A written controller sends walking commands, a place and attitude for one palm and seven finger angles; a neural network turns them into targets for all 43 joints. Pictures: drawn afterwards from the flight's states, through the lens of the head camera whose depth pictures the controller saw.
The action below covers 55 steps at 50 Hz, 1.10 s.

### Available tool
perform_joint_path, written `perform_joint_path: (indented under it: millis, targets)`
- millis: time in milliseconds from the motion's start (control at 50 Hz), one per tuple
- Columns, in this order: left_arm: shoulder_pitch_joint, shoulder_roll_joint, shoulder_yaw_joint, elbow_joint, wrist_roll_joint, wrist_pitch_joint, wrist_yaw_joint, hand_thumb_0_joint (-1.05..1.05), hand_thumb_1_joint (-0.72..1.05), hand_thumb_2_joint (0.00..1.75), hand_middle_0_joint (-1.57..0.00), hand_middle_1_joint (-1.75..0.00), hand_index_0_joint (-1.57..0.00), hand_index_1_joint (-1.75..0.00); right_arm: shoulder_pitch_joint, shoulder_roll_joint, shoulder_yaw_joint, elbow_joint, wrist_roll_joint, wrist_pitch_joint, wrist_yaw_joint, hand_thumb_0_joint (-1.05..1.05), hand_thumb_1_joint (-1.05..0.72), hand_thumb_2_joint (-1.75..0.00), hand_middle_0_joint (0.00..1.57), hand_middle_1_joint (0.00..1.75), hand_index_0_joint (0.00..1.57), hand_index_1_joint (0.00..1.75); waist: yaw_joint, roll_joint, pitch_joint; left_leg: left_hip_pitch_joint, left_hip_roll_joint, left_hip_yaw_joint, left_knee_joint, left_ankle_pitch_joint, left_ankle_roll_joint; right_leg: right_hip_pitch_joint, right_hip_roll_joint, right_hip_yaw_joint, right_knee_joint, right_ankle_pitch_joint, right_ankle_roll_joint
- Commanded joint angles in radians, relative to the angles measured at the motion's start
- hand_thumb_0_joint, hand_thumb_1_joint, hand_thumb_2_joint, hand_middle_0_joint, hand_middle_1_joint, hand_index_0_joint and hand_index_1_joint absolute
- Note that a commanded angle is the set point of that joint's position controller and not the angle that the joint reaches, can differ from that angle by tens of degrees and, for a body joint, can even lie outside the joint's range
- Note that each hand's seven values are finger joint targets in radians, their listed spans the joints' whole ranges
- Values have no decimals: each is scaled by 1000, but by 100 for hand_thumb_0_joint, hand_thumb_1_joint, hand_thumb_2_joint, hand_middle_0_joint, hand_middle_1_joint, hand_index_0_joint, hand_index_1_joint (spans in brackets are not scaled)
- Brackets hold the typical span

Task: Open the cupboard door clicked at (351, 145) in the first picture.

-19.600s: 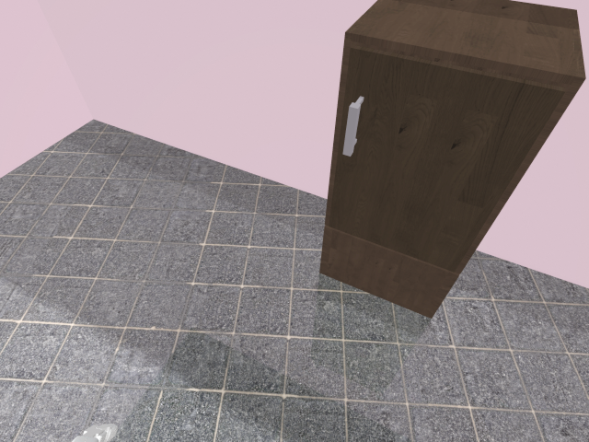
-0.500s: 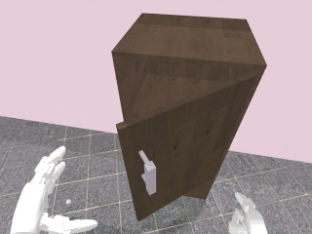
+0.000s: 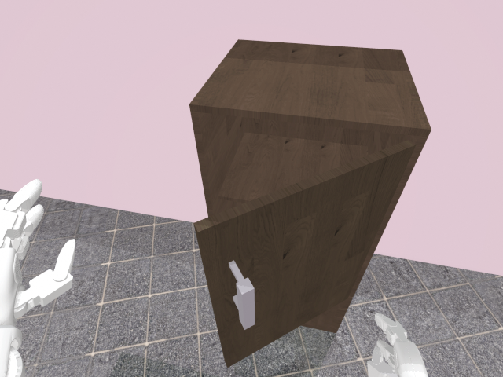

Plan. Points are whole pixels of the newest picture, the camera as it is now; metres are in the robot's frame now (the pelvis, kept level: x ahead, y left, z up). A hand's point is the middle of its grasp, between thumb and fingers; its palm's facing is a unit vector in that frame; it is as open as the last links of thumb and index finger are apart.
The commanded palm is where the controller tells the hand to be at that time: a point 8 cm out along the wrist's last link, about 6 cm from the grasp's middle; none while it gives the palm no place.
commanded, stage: draw the hand back to the body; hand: left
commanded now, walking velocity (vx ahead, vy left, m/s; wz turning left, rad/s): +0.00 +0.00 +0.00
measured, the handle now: (240, 295) +0.26 +0.06 -0.02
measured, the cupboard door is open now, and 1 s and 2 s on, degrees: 40 40 40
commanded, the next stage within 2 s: step back with the hand held close in 0.38 s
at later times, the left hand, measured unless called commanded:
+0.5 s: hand (64, 272) +0.18 +0.25 +0.17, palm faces +0.45 -0.81 -0.38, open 7.4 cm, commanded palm +0.13 +0.29 +0.18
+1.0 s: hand (35, 302) +0.15 +0.26 +0.16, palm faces +0.36 -0.79 -0.50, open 7.4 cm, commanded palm +0.09 +0.30 +0.18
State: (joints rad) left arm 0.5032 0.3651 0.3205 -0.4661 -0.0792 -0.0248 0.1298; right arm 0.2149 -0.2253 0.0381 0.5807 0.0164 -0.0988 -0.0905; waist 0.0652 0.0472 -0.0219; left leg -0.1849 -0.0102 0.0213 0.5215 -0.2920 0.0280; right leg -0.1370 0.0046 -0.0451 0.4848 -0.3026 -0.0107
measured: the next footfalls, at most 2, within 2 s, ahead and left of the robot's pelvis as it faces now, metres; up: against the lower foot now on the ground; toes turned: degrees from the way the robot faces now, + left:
right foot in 1.86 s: -0.28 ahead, -0.05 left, +0.00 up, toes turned -6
left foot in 2.00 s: -0.13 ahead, +0.09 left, +0.00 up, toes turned -3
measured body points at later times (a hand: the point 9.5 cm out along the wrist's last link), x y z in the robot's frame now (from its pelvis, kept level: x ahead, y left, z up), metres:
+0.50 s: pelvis -0.01 -0.01 +0.01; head -0.03 -0.03 +0.45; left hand +0.15 +0.29 +0.19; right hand +0.18 -0.23 -0.08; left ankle +0.00 +0.10 -0.74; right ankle -0.02 -0.11 -0.74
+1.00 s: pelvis -0.06 +0.01 +0.00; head -0.05 +0.01 +0.45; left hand +0.12 +0.30 +0.18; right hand +0.10 -0.25 -0.08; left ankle +0.00 +0.10 -0.74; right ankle -0.02 -0.11 -0.74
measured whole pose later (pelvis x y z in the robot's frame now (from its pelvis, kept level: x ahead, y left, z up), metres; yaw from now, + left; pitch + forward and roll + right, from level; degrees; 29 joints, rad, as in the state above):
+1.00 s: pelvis -0.06 +0.01 +0.00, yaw -2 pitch -1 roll -1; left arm 0.57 0.43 0.41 -0.49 -0.06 -0.16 0.15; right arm 0.18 -0.23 -0.02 0.55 0.02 0.01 -0.09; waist -0.01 0.02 0.05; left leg -0.30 0.01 0.05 0.49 -0.18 0.04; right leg -0.26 0.02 -0.02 0.46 -0.17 0.00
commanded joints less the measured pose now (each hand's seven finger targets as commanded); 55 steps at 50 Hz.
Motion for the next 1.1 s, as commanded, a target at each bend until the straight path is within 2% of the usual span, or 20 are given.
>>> perform_joint_path:
  millis: [0, 40, 60, 140, 200, 240, 400, 460, 480, 500, 520, 560, 620, 660, 680, 740, 800, 880, 1040, 1080]
  targets:
    - [-92, 158, 132, -161, 0, -73, 11, 0, 90, 90, -20, -30, -20, -30, -132, -105, -41, -144, -3, -56, 0, 0, -90, -90, 20, 30, 20, 30, -3, 22, -26, 41, 33, -31, -109, 261, -10, -4, -2, 12, -88, 249, -12]
    - [-74, 130, 104, -152, -4, -72, 1, 0, 90, 90, -20, -30, -20, -30, -135, -111, -49, -147, -1, -49, 7, 0, -90, -90, 20, 30, 20, 30, -5, 9, -33, 56, 35, -23, -111, 270, -6, 1, -2, 16, -97, 259, -8]
    - [-72, 133, 105, -142, -4, -73, -1, 0, 90, 90, -20, -30, -20, -30, -134, -112, -49, -145, -3, -45, 9, 0, -90, -90, 20, 30, 20, 30, -5, -19, -25, 51, 34, -25, -115, 263, -4, 1, -1, 15, -102, 256, -7]
    - [-78, 157, 122, -162, -2, -80, -1, 0, 90, 90, -20, -30, -20, -30, -144, -110, -55, -145, -5, -40, 9, 0, -90, -90, 20, 30, 20, 30, 1, -13, -53, 68, 30, -14, -116, 273, 0, 26, -3, 23, -111, 284, -6]
    - [-119, 191, 147, -210, 2, -92, 4, 0, 90, 90, -20, -30, -20, -30, -150, -108, -53, -141, -7, -47, 6, 0, -90, -90, 20, 30, 20, 30, 4, 26, -71, 76, 26, -19, -123, 275, -3, 47, -4, 25, -113, 288, -10]
    - [-105, 176, 136, -194, 3, -91, 3, 0, 90, 90, -20, -30, -20, -30, -151, -102, -51, -136, -5, -50, 6, 0, -90, -90, 20, 30, 20, 30, 2, 46, -53, 86, 25, -15, -122, 273, -6, 33, -3, 26, -123, 279, -9]
    - [-107, 162, 124, -160, 2, -101, 1, 0, 90, 90, -20, -30, -20, -30, -155, -105, -55, -123, -6, -59, 8, 0, -90, -90, 20, 30, 20, 30, -1, 23, -24, 89, 26, -18, -142, 237, -6, 32, -1, 28, -145, 247, -8]
    - [-106, 156, 124, -134, -2, -101, -3, 0, 90, 90, -20, -30, -20, -30, -160, -102, -57, -122, -5, -55, 8, 0, -90, -90, 20, 30, 20, 30, -2, -33, -8, 88, 26, -11, -140, 210, -1, 17, 0, 34, -162, 223, -2]
    - [-155, 172, 128, -137, 1, -104, -1, 0, 90, 90, -20, -30, -20, -30, -163, -108, -60, -115, -4, -57, 5, 0, -90, -90, 20, 30, 20, 30, -6, -20, -5, 96, 26, -10, -140, 206, 0, 11, 2, 36, -173, 220, -4]
    - [-250, 278, 240, -175, 12, -142, 4, 0, 90, 90, -20, -30, -20, -30, -145, -132, -63, -142, 1, -36, 8, 0, -90, -90, 20, 30, 20, 30, -49, -44, 54, 36, 41, -34, -107, 146, 14, -73, -46, 139, -225, 257, -2]
    - [-161, 215, 197, -91, 12, -149, -5, 0, 90, 90, -20, -30, -20, -30, -148, -120, -64, -123, -5, -22, 8, 0, -90, -90, 20, 30, 20, 30, -53, -62, 36, 54, 35, -37, -90, 137, 14, -79, -65, 145, -234, 262, -5]
    - [-100, 180, 160, -90, 17, -160, -11, 0, 90, 90, -20, -30, -20, -30, -147, -122, -68, -132, -10, -2, 15, 0, -90, -90, 20, 30, 20, 30, -54, -53, 12, 57, 38, -28, -89, 172, 9, -74, -72, 139, -228, 297, -1]
    - [-46, 186, 164, -128, 21, -171, -5, 0, 90, 90, -20, -30, -20, -30, -146, -126, -78, -149, -11, 16, 14, 0, -90, -90, 20, 30, 20, 30, -52, 4, -61, 58, 54, -24, -110, 266, 2, -23, -64, 107, -165, 376, 3]
    - [-23, 206, 184, -152, 20, -171, 3, 0, 90, 90, -20, -30, -20, -30, -146, -123, -82, -162, -9, 29, 13, 0, -90, -90, 20, 30, 20, 30, -52, -22, -80, 45, 59, -27, -113, 298, 1, -14, -56, 98, -148, 394, 9]
    - [-21, 221, 193, -175, 21, -175, 5, 0, 90, 90, -20, -30, -20, -30, -153, -129, -85, -164, -10, 32, 9, 0, -90, -90, 20, 30, 20, 30, -51, 11, -89, 33, 60, -30, -118, 309, -1, -4, -56, 93, -135, 404, 7]
    - [27, 232, 220, -179, 17, -177, 17, 0, 90, 90, -20, -30, -20, -30, -143, -118, -90, -178, -4, 49, 8, 0, -90, -90, 20, 30, 20, 30, -54, -36, -117, 1, 68, -30, -107, 324, -1, 15, -54, 97, -109, 434, 11]
    - [57, 241, 237, -194, 15, -181, 27, 0, 90, 90, -20, -30, -20, -30, -141, -117, -95, -185, -1, 57, 3, 0, -90, -90, 20, 30, 20, 30, -56, -5, -132, -40, 75, -37, -110, 315, -1, 32, -55, 97, -77, 439, 11]
    - [63, 240, 234, -219, 20, -186, 35, 0, 90, 90, -20, -30, -20, -30, -137, -129, -99, -190, -1, 56, 0, 0, -90, -90, 20, 30, 20, 30, -58, 20, -116, -118, 86, -64, -135, 239, 7, 41, -40, 94, -51, 366, 14]
    - [45, 216, 233, -221, 49, -213, 48, 0, 90, 90, -20, -30, -20, -30, -115, -139, -98, -195, -7, 23, -5, 0, -90, -90, 20, 30, 20, 30, -67, 35, -24, -417, 125, -130, -210, -255, 54, 73, -11, 123, 8, 59, 21]
    - [8, 231, 248, -248, 60, -224, 51, 0, 90, 90, -20, -30, -20, -30, -115, -148, -101, -191, -13, 10, -8, 0, -90, -90, 20, 30, 20, 30, -67, 77, -19, -479, 145, -161, -234, -336, 68, 96, 3, 117, 48, 21, 24]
